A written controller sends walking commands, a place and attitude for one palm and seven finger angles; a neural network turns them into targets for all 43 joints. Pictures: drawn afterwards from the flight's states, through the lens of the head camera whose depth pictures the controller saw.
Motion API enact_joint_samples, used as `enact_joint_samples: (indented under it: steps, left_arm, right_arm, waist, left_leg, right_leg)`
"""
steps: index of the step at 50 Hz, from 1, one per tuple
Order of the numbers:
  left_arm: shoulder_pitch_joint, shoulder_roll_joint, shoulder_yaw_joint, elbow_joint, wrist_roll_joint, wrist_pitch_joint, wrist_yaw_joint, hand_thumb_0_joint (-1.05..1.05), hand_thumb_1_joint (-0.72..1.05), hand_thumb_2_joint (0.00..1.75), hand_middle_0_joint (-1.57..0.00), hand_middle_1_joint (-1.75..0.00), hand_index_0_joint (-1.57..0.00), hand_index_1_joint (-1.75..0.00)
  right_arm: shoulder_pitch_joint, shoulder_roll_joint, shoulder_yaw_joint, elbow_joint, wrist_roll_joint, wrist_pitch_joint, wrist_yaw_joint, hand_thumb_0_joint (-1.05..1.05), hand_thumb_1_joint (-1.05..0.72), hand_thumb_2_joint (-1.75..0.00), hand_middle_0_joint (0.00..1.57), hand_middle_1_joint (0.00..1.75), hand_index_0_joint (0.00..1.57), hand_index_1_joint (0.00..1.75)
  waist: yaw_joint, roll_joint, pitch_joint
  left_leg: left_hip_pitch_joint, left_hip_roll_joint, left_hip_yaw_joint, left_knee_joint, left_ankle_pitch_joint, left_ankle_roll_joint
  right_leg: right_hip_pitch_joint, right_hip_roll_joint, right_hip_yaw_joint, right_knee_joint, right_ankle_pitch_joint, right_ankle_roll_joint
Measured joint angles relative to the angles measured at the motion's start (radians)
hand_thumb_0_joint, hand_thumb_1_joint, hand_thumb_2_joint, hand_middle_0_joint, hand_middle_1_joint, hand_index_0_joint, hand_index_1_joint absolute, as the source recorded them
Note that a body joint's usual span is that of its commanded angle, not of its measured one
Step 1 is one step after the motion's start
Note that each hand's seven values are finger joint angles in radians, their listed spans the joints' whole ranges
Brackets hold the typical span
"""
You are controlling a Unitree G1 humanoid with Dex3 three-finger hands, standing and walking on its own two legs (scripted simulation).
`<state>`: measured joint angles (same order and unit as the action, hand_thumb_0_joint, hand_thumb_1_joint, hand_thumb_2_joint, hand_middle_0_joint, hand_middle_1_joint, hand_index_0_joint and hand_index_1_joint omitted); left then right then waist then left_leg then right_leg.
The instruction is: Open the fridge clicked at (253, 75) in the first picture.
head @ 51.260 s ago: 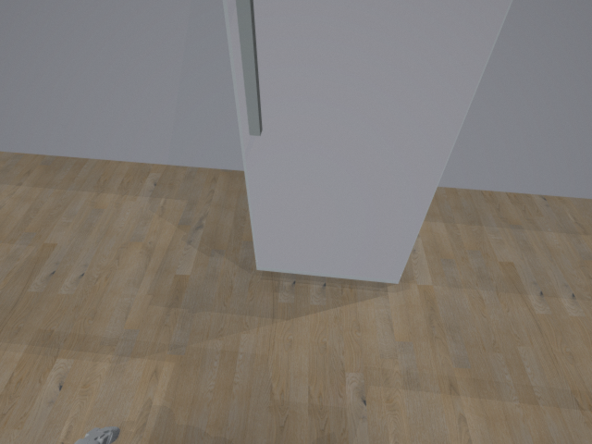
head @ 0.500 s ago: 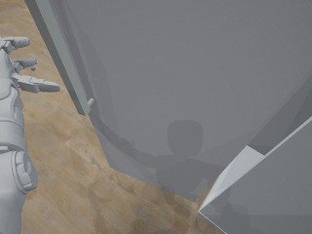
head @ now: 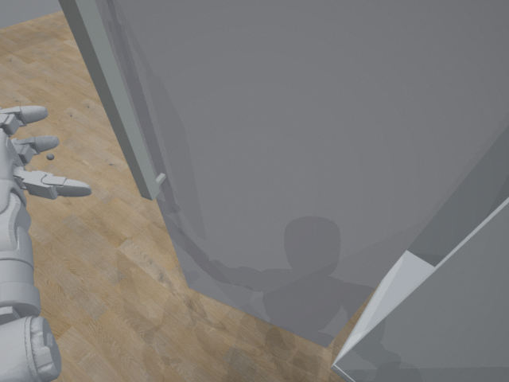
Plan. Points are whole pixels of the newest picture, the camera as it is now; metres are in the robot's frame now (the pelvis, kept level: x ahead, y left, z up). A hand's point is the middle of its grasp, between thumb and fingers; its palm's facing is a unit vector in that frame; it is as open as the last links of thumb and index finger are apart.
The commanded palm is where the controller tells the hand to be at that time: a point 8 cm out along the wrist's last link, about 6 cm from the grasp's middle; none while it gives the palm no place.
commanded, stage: slip the hand off the handle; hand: left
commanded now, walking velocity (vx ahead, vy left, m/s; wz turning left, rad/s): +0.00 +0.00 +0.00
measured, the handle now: (131, 113) +0.49 +0.22 +0.16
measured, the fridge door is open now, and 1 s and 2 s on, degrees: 107 107 107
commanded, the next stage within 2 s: draw the hand back to the body in 0.30 s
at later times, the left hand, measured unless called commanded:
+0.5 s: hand (28, 188) +0.33 +0.32 +0.15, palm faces +0.31 -0.95 -0.07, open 14.7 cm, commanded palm +0.28 +0.35 +0.17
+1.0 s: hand (6, 244) +0.25 +0.29 +0.16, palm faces +0.32 -0.94 -0.15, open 14.3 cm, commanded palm +0.20 +0.33 +0.17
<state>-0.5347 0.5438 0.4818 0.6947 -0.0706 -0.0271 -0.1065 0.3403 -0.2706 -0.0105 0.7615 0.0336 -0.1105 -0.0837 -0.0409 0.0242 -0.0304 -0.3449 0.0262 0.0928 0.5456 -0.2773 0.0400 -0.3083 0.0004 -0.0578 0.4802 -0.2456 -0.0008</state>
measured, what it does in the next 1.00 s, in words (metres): stands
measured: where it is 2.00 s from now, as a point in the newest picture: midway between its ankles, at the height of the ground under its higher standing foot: outside the picture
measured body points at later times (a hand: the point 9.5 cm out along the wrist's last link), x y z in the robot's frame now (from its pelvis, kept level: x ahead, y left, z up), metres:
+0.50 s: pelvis -0.01 -0.01 +0.00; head -0.01 -0.01 +0.45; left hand +0.31 +0.36 +0.16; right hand +0.15 -0.26 -0.09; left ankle +0.00 +0.09 -0.74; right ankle +0.00 -0.12 -0.74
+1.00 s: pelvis -0.02 -0.01 +0.00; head -0.05 -0.01 +0.45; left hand +0.22 +0.34 +0.17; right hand +0.19 -0.23 -0.06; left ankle +0.00 +0.09 -0.74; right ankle +0.00 -0.12 -0.74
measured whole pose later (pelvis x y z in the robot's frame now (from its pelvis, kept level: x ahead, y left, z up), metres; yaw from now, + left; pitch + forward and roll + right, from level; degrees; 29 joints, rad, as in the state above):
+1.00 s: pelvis -0.02 -0.01 +0.00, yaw +2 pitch -5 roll -1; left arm -0.07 0.44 0.39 0.11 -0.22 0.08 -0.19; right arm 0.17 -0.26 0.05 0.70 0.04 -0.25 -0.12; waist 0.06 0.04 0.01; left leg -0.17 0.01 0.06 0.49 -0.23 0.03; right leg -0.12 -0.01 -0.09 0.43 -0.22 -0.01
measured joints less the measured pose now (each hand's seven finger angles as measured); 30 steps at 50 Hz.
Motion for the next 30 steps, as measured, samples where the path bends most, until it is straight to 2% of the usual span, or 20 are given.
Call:
enact_joint_samples:
  steps: [8, 14, 18, 22, 24, 28, 30]
  left_arm:
    - [0.051, -0.005, -0.028, -0.058, -0.029, 0.062, -0.026, -0.01, -0.55, 0.20, -0.26, -1.15, -0.25, -1.15]
    - [0.066, -0.012, -0.060, -0.090, -0.044, 0.073, -0.046, -0.01, -0.55, 0.20, -0.26, -1.15, -0.25, -1.15]
    - [0.087, -0.025, -0.068, -0.123, -0.053, 0.078, -0.054, -0.01, -0.55, 0.20, -0.26, -1.15, -0.25, -1.15]
    - [0.087, -0.027, -0.068, -0.119, -0.051, 0.086, -0.048, -0.01, -0.55, 0.20, -0.26, -1.15, -0.25, -1.15]
    - [0.087, -0.025, -0.063, -0.115, -0.095, 0.093, -0.096, -0.01, -0.55, 0.20, -0.25, -1.15, -0.25, -1.15]
    - [0.122, -0.014, -0.053, -0.139, -0.183, 0.099, -0.257, -0.01, -0.55, 0.20, -0.25, -1.15, -0.24, -1.15]
    - [0.155, -0.003, -0.041, -0.158, -0.211, 0.098, -0.314, -0.01, -0.54, 0.20, -0.25, -1.15, -0.25, -1.15]
  right_arm:
    - [-0.081, 0.002, 0.022, -0.021, 0.013, -0.027, -0.023, 0.01, -0.90, -0.90, 0.20, 0.30, 0.20, 0.30]
    - [-0.114, -0.003, 0.030, -0.027, 0.019, -0.046, -0.036, 0.01, -0.90, -0.90, 0.20, 0.30, 0.21, 0.30]
    - [-0.124, -0.002, 0.036, -0.025, 0.020, -0.055, -0.041, 0.01, -0.90, -0.90, 0.20, 0.30, 0.21, 0.30]
    - [-0.126, 0.002, 0.042, -0.016, 0.018, -0.061, -0.044, 0.01, -0.90, -0.90, 0.20, 0.30, 0.21, 0.30]
    - [-0.123, 0.003, 0.047, -0.011, 0.025, -0.063, -0.049, 0.01, -0.90, -0.90, 0.20, 0.30, 0.21, 0.30]
    - [-0.106, -0.001, 0.057, -0.018, 0.035, -0.069, -0.064, 0.01, -0.90, -0.90, 0.20, 0.30, 0.21, 0.30]
    - [-0.100, -0.006, 0.058, -0.031, 0.037, -0.074, -0.061, 0.01, -0.90, -0.90, 0.20, 0.30, 0.21, 0.30]
  waist:
    - [0.040, 0.001, -0.001]
    - [0.066, -0.001, 0.008]
    - [0.073, -0.003, 0.012]
    - [0.069, -0.006, 0.016]
    - [0.065, -0.006, 0.023]
    - [0.054, -0.002, 0.025]
    - [0.046, 0.001, 0.020]
  left_leg:
    - [0.034, -0.008, -0.022, -0.008, 0.009, -0.003]
    - [0.046, -0.013, -0.039, -0.012, 0.018, -0.006]
    - [0.055, -0.014, -0.042, -0.018, 0.022, -0.007]
    - [0.060, -0.014, -0.045, -0.020, 0.025, -0.009]
    - [0.073, -0.013, -0.045, -0.027, 0.027, -0.010]
    - [0.108, -0.012, -0.036, -0.044, 0.028, -0.009]
    - [0.119, -0.011, -0.027, -0.045, 0.026, -0.009]
  right_leg:
    - [0.042, -0.007, -0.022, -0.005, -0.002, -0.003]
    - [0.061, -0.011, -0.039, -0.008, 0.000, -0.006]
    - [0.069, -0.011, -0.042, -0.011, 0.001, -0.008]
    - [0.074, -0.011, -0.044, -0.012, 0.002, -0.009]
    - [0.088, -0.009, -0.045, -0.021, 0.005, -0.011]
    - [0.119, -0.007, -0.035, -0.037, 0.010, -0.010]
    - [0.123, -0.007, -0.026, -0.032, 0.008, -0.009]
